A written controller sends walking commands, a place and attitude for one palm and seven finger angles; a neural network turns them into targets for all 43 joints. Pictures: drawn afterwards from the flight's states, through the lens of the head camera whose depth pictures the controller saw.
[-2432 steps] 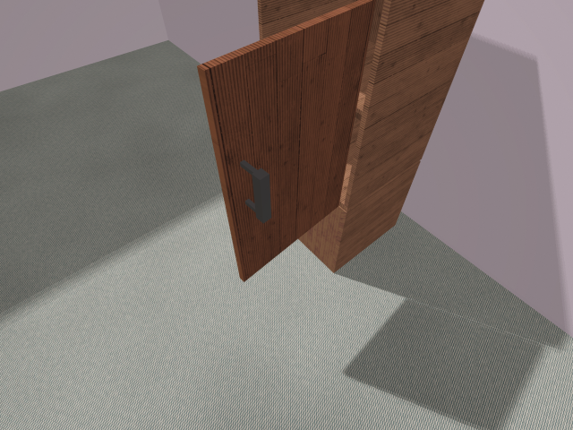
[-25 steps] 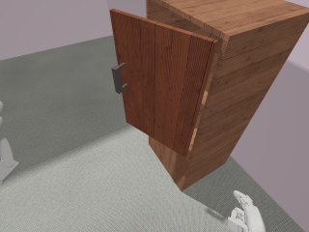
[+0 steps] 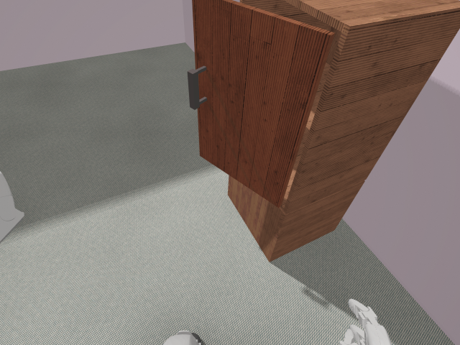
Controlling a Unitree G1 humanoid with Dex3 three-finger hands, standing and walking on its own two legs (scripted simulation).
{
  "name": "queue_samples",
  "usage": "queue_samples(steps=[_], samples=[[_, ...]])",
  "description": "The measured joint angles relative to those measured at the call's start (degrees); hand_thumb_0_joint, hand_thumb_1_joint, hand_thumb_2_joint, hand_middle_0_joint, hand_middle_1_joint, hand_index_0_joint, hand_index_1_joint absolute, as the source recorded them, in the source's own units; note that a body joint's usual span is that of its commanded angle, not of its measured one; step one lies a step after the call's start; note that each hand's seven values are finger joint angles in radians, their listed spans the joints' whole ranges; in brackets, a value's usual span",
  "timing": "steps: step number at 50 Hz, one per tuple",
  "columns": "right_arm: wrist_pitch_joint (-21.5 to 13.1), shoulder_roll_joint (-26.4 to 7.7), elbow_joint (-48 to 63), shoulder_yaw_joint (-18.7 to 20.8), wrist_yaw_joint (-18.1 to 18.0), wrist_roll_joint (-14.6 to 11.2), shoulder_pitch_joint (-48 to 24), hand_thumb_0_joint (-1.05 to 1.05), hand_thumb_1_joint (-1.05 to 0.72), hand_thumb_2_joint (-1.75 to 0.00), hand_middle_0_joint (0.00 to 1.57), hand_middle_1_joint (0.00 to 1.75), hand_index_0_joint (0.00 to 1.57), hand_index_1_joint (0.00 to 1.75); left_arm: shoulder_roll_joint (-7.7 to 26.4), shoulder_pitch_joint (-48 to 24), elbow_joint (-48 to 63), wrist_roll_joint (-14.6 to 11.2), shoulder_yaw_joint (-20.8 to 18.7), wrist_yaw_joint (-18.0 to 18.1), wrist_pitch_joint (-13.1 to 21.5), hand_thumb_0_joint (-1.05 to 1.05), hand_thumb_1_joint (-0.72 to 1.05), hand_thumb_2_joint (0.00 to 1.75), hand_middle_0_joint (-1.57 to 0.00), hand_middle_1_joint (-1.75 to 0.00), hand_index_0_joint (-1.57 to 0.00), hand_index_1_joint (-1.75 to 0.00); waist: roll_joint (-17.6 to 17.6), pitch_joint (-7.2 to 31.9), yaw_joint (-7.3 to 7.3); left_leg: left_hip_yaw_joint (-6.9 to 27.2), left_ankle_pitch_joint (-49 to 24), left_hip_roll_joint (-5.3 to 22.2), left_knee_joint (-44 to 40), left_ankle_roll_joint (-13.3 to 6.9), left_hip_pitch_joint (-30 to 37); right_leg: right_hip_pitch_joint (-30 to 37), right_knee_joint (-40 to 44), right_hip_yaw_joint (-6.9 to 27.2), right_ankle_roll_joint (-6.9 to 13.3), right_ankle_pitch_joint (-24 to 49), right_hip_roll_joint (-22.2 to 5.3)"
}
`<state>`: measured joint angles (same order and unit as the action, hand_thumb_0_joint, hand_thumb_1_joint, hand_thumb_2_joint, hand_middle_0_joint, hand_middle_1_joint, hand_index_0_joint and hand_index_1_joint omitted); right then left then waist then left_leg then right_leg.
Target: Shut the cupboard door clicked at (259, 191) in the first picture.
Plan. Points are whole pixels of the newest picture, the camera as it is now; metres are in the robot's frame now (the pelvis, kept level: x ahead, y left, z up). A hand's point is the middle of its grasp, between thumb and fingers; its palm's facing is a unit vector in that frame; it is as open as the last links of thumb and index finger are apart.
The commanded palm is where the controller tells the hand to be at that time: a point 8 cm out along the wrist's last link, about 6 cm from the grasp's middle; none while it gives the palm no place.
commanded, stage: step back with the hand held close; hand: left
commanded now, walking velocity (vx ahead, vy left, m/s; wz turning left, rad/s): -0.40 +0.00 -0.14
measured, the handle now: (198, 87) +0.83 +0.10 +0.01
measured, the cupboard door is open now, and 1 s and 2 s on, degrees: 23 23 23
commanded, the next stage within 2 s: stop stepping back and stand still in 0.10 s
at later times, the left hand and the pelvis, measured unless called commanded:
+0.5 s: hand out of the picture +0.08 +0.26 +0.21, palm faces +0.42 -0.84 -0.35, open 7.5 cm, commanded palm +0.02 +0.31 +0.19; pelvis -0.13 +0.02 +0.02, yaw -4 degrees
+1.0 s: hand out of the picture +0.05 +0.24 +0.18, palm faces +0.37 -0.83 -0.42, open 7.5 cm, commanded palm none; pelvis -0.17 +0.00 +0.01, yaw -6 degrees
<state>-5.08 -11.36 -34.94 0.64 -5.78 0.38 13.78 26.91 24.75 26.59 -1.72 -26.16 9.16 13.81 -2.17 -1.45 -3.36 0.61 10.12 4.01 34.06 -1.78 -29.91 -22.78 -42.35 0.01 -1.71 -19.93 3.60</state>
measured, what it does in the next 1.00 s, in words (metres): walks backwards: right foot, then left foot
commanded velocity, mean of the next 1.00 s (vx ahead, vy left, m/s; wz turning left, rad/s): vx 0.08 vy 0.01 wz -0.04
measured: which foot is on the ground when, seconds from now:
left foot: down 0.00-0.08, up 0.10-0.24, down 0.26-0.56, up 0.58-0.98, down 1.00-1.00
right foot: up 0.00-0.04, down 0.06-0.26, up 0.28-0.56, down 0.58-1.00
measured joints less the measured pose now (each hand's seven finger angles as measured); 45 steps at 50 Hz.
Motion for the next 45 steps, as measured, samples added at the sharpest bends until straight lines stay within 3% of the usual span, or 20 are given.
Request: queue_samples(steps=[2, 4, 6, 9, 12, 13, 14, 16, 19, 21, 24, 27, 28, 29, 30, 31, 33, 36, 41, 45], samples=[[-0.17, 0.98, 0.11, -0.12, 0.64, -0.19, 0.56, 0.01, -0.90, -0.90, 0.21, 0.30, 0.20, 0.30, 1.97, 1.04, 0.99, -0.44, -1.65, -0.37, 0.27, 0.02, 0.89, 0.90, -0.21, -0.30, -0.21, -0.30, 1.19, 1.00, -0.77, -1.70, -0.99, 0.47, -0.14, -0.10, -2.27, 3.31, 1.43, -0.16, 1.00, -1.06, 0.59], [-0.01, 1.00, -0.25, -0.02, 1.52, -0.33, -0.31, 0.01, -0.90, -0.90, 0.21, 0.30, 0.20, 0.30, 1.98, 3.68, 2.79, -0.80, -3.00, -0.31, 0.81, 0.02, 0.89, 0.90, -0.21, -0.30, -0.21, -0.30, 1.99, 1.15, -0.08, -2.95, 2.99, 0.36, 2.11, 1.09, -4.85, 3.56, 3.36, 0.80, 3.41, 0.03, 0.47], [0.92, 0.15, -1.77, 0.53, 2.11, -0.07, -1.60, 0.01, -0.90, -0.90, 0.21, 0.30, 0.20, 0.30, 0.14, 6.73, 3.82, -0.55, -1.55, 0.11, 0.81, 0.02, 0.89, 0.90, -0.21, -0.30, -0.21, -0.30, 1.60, 0.25, 1.31, -1.98, 9.98, -1.01, 9.37, 2.84, -5.98, 3.37, 3.42, 1.45, 2.94, 0.99, -0.01], [2.31, -0.30, -3.48, 0.71, 2.07, -0.07, -1.89, 0.01, -0.90, -0.90, 0.21, 0.30, 0.20, 0.30, -1.96, 10.62, 5.22, -0.03, 1.33, 0.06, -1.20, 0.02, 0.89, 0.90, -0.21, -0.30, -0.21, -0.30, 3.51, 1.30, 4.75, -2.42, 13.83, -3.92, 18.01, 3.89, -3.74, 3.82, 6.89, 4.60, 1.26, 4.06, -2.00], [2.13, -0.25, -2.38, -0.44, 0.78, 0.01, -1.90, 0.01, -0.90, -0.90, 0.21, 0.30, 0.20, 0.30, -2.26, 9.85, 6.17, -0.26, 1.81, 0.25, -1.84, 0.02, 0.89, 0.90, -0.21, -0.30, -0.21, -0.30, 5.50, 2.25, 6.33, -2.98, 8.73, -4.46, 6.97, 3.72, 4.98, 2.72, 8.96, 6.23, -0.01, 6.84, -3.17], [1.43, -0.95, -1.18, -0.61, 0.39, -0.10, -1.82, 0.01, -0.90, -0.90, 0.21, 0.30, 0.20, 0.30, -2.22, 8.19, 6.23, -0.47, 1.99, 0.35, -1.70, 0.02, 0.89, 0.90, -0.22, -0.30, -0.21, -0.30, 4.32, 2.55, 6.21, -2.50, 5.74, -3.17, 1.23, 3.18, 8.10, 1.42, 8.05, 5.43, -0.23, 6.95, -2.51], [0.48, -0.97, -0.98, -0.26, -0.04, -0.10, -2.61, 0.01, -0.90, -0.90, 0.21, 0.30, 0.20, 0.30, -1.95, 5.14, 5.41, -0.37, 2.17, 0.49, -1.51, 0.02, 0.89, 0.90, -0.22, -0.30, -0.21, -0.30, 4.17, 1.91, 5.68, -2.09, 3.19, -3.44, -0.05, 2.00, 7.69, -0.44, 5.19, 4.85, -0.39, 4.07, -2.75], [-0.90, 0.05, -1.56, -0.10, -0.20, 0.05, -5.03, 0.01, -0.90, -0.90, 0.21, 0.30, 0.20, 0.30, -2.05, -0.45, 2.73, -0.13, 1.92, 0.96, -1.20, 0.02, 0.89, 0.90, -0.21, -0.30, -0.21, -0.30, 4.89, -0.66, 6.18, -2.70, 0.74, -3.96, 0.57, 0.45, 7.13, -3.21, -3.35, 5.57, -0.20, -2.67, -2.05], [-2.19, 1.92, -0.88, -0.97, 1.41, -0.02, -5.94, 0.01, -0.90, -0.90, 0.21, 0.30, 0.20, 0.30, -3.42, -1.86, 0.46, -0.45, 0.71, 0.90, -2.38, 0.02, 0.89, 0.90, -0.21, -0.30, -0.21, -0.30, 3.79, -0.78, 5.35, -3.68, -1.38, -1.99, -1.79, 0.10, 7.97, -4.78, -13.54, 2.82, -0.34, -4.62, -0.16], [-2.43, 3.07, -0.11, -1.65, 2.66, -0.17, -4.89, 0.01, -0.90, -0.90, 0.21, 0.30, 0.20, 0.30, -4.20, -0.42, 1.07, -0.53, 0.92, 0.79, -3.74, 0.02, 0.89, 0.90, -0.21, -0.30, -0.20, -0.30, 3.13, 0.54, 4.41, -4.48, -2.17, -0.42, -4.27, 0.38, 8.66, -3.40, -16.01, 0.35, -0.28, -4.38, 0.06], [-1.67, 4.07, 0.51, -2.64, 3.66, -0.08, -2.63, 0.01, -0.90, -0.90, 0.21, 0.30, 0.21, 0.30, -4.97, 2.48, 3.09, -0.76, 2.72, 0.56, -5.46, 0.02, 0.89, 0.90, -0.21, -0.30, -0.20, -0.30, 2.82, 3.24, 3.57, -5.66, -2.22, 1.12, -8.82, 1.58, 9.43, 2.15, -10.96, -3.14, 0.54, -5.78, 0.01], [-0.38, 4.23, 1.18, -3.27, 3.35, 0.39, -0.80, 0.01, -0.90, -0.90, 0.21, 0.31, 0.21, 0.30, -3.62, 4.70, 4.41, -1.18, 3.87, 0.48, -6.58, 0.02, 0.89, 0.90, -0.21, -0.30, -0.20, -0.30, 3.03, 5.21, 2.46, -6.21, 1.04, 1.35, -11.04, 2.95, 8.35, 10.94, 2.99, -6.38, 2.40, -8.34, 0.39], [0.07, 4.21, 1.65, -3.37, 3.20, 0.41, -0.42, 0.01, -0.90, -0.90, 0.21, 0.31, 0.21, 0.30, -2.35, 5.26, 5.01, -1.22, 3.53, 0.51, -6.92, 0.02, 0.89, 0.90, -0.21, -0.30, -0.20, -0.30, 4.03, 5.68, 2.27, -6.83, 4.58, 0.73, -9.41, 3.25, 6.71, 13.89, 8.73, -6.42, 3.56, -8.60, 0.00], [0.50, 4.11, 2.29, -3.43, 3.15, 0.34, -0.31, 0.01, -0.90, -0.90, 0.21, 0.31, 0.21, 0.30, -0.63, 5.95, 5.90, -1.24, 2.48, 0.55, -6.95, 0.02, 0.89, 0.90, -0.21, -0.30, -0.20, -0.30, 5.98, 6.20, 2.61, -7.77, 8.53, -0.47, -5.33, 3.30, 3.79, 15.71, 14.18, -4.26, 5.76, -8.63, -1.13], [0.91, 3.20, 1.78, -3.18, 3.09, 0.31, -0.80, 0.01, -0.90, -0.90, 0.21, 0.31, 0.21, 0.30, -0.34, 5.87, 6.03, -1.13, 2.25, 0.38, -6.74, 0.02, 0.89, 0.90, -0.21, -0.30, -0.20, -0.30, 5.71, 5.86, 3.39, -6.37, 10.59, -0.47, 1.34, 3.10, 0.88, 14.66, 15.41, -3.68, 7.72, -2.61, -1.10], [1.42, 2.10, 0.25, -2.79, 2.98, 0.46, -1.09, 0.01, -0.90, -0.90, 0.21, 0.31, 0.21, 0.30, -0.53, 5.63, 5.66, -1.09, 2.57, 0.03, -6.49, 0.02, 0.89, 0.90, -0.21, -0.30, -0.20, -0.30, 4.60, 5.27, 3.56, -4.24, 10.99, -0.52, 8.44, 3.06, -1.16, 14.09, 14.49, -3.95, 8.44, -0.19, -0.43], [2.34, 0.63, -2.90, -2.03, 2.90, 0.49, 0.16, 0.01, -0.90, -0.90, 0.21, 0.31, 0.21, 0.30, -0.38, 6.17, 3.86, -1.05, 2.69, -0.31, -5.01, 0.02, 0.89, 0.90, -0.21, -0.30, -0.21, -0.30, 4.19, 5.90, 3.67, -2.83, 9.18, -1.48, 19.01, 3.43, -3.03, 14.60, 14.85, -3.95, 8.44, 0.52, -0.32], [3.09, -1.36, -4.60, -0.73, 2.11, -0.06, 3.54, 0.01, -0.90, -0.90, 0.21, 0.30, 0.21, 0.30, -1.75, 7.70, 0.43, -1.02, 1.84, 0.11, -3.40, 0.02, 0.89, 0.90, -0.22, -0.30, -0.21, -0.30, 4.37, 8.16, 4.14, -3.30, 5.09, -2.44, 24.40, 3.58, -2.48, 15.44, 17.40, -2.50, 7.79, 1.32, -1.06], [2.20, -4.63, -5.94, 1.74, 0.51, -0.57, 6.12, 0.01, -0.90, -0.90, 0.21, 0.30, 0.20, 0.30, -4.46, 4.15, -8.13, -0.33, 3.18, 0.95, -1.84, 0.02, 0.89, 0.90, -0.21, -0.30, -0.21, -0.30, 2.57, 7.01, 3.49, -5.24, 3.47, -2.29, 16.24, 2.12, 2.26, 16.00, 18.71, -3.06, 7.31, 2.30, -1.69], [1.52, -4.65, -6.68, 2.36, 0.39, -0.76, 5.73, 0.01, -0.91, -0.90, 0.20, 0.30, 0.20, 0.30, -5.84, 2.71, -8.83, 0.10, 4.81, 1.27, -1.83, 0.02, 0.89, 0.90, -0.21, -0.30, -0.21, -0.30, 3.15, 4.88, 3.31, -7.01, 4.87, -2.57, 6.26, 0.75, 7.81, 15.78, 17.68, -3.55, 7.15, 1.64, -1.73]])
